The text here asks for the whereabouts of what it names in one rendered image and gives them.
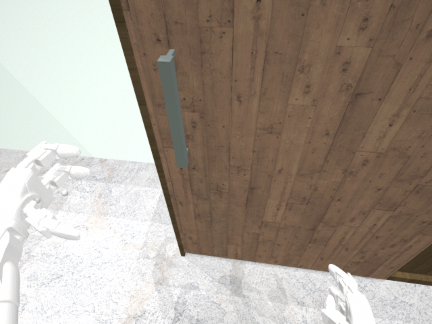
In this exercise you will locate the wardrobe door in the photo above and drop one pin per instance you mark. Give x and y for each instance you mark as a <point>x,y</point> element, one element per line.
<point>308,125</point>
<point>420,264</point>

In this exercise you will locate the handle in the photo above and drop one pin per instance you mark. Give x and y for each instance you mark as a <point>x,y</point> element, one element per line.
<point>169,84</point>

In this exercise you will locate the left robot forearm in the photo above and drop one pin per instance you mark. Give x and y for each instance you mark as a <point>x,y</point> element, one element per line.
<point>12,238</point>

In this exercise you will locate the robot right hand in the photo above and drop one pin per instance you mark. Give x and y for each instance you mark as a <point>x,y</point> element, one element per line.
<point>354,306</point>

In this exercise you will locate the robot left hand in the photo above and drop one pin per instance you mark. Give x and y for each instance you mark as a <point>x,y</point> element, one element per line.
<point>21,186</point>

